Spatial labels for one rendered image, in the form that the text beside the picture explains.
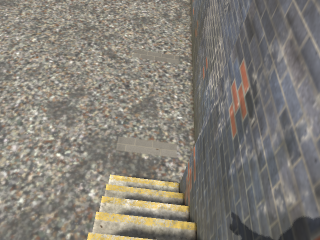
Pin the stairs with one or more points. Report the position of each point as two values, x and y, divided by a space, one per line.
142 209

